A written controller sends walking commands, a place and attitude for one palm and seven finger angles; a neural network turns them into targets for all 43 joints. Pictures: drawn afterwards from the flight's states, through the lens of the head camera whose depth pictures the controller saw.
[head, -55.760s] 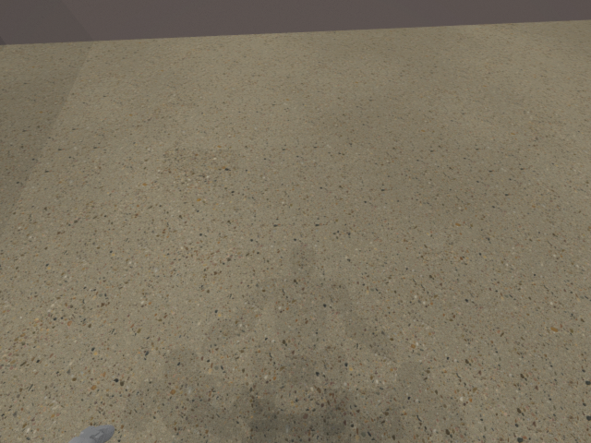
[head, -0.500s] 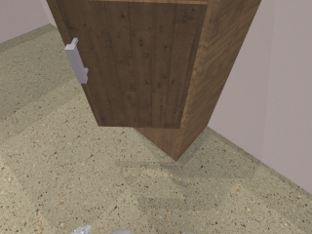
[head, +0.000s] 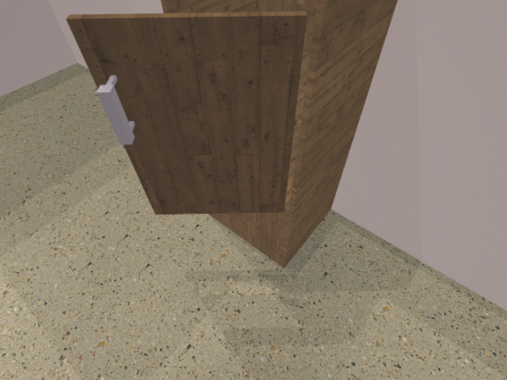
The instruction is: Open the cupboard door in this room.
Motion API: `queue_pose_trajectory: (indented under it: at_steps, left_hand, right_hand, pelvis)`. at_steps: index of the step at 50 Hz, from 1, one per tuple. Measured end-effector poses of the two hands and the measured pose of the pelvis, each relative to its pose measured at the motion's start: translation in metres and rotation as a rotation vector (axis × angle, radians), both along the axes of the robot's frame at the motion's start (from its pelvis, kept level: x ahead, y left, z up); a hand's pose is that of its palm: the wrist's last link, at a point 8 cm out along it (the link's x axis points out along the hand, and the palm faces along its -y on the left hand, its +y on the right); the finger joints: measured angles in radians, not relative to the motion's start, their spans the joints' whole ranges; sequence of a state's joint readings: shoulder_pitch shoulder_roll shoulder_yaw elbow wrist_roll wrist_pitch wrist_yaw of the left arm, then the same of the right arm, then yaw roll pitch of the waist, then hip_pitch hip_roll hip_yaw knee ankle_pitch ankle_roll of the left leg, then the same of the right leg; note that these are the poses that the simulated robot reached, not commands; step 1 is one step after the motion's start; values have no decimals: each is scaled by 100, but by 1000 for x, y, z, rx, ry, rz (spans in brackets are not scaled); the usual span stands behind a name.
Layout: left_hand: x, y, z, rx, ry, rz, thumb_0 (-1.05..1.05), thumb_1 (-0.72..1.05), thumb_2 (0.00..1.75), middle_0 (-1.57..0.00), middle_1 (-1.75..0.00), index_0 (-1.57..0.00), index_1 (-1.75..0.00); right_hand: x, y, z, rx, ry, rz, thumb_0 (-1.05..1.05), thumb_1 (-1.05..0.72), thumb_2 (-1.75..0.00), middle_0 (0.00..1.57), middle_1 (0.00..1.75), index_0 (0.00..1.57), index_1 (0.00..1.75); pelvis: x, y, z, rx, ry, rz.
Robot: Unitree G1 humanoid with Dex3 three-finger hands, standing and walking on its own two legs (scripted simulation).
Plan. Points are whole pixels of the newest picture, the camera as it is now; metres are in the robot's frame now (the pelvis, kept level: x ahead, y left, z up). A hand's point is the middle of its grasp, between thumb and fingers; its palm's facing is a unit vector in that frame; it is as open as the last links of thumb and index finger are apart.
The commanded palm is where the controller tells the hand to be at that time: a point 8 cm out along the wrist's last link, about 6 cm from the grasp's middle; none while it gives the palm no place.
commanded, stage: come to a stop and stand still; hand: left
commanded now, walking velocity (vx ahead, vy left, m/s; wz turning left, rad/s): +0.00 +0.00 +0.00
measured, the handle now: (120, 110) +0.60 +0.30 +0.09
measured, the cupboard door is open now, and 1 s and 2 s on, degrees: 40 40 40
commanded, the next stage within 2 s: look again from close up in 0.52 s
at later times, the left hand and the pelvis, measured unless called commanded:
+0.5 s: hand out of the picture +0.00 +0.13 -0.17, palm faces +0.07 -0.98 -0.17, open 7.3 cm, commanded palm none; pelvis +0.01 -0.03 +0.01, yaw +1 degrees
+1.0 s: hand out of the picture +0.01 +0.20 -0.18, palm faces +0.02 -0.98 -0.20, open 7.4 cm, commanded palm none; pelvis -0.01 +0.03 +0.00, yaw +0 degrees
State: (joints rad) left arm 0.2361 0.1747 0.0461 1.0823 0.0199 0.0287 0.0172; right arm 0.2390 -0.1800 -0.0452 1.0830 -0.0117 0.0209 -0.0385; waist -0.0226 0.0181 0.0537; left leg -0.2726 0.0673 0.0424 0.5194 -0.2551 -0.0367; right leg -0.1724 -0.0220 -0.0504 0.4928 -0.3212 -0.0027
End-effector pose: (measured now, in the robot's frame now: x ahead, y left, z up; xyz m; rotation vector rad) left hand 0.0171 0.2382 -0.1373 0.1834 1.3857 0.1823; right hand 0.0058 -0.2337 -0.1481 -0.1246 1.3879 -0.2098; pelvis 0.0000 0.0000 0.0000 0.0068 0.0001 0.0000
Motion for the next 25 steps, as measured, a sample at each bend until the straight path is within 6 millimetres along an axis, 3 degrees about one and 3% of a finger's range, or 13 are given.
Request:
queue_pose_trajectory:
  at_steps: [4, 13, 25]
  left_hand:
    - [2, -21, 2, -9, -25, -2, 0, 92, 90, -20, -30, -20, -30]
    - [-8, -41, -2, -25, -6, 25, 1, 95, 90, -20, -30, -20, -30]
    - [-27, -60, -5, -69, 61, 60, 0, 92, 90, -20, -30, -20, -30]
  right_hand:
    - [-13, -9, -1, 15, 42, 4, 0, -91, -90, 20, 30, 20, 30]
    - [-32, -8, 2, 42, 102, 13, 0, -91, -90, 20, 30, 19, 30]
    - [-23, 0, 3, 56, 114, 21, 0, -91, -90, 20, 30, 19, 30]
  pelvis:
    - [0, -11, 2, -4, -12, 11]
    - [2, -28, 5, -1, -26, 19]
    - [13, -29, 6, -2, -21, 22]
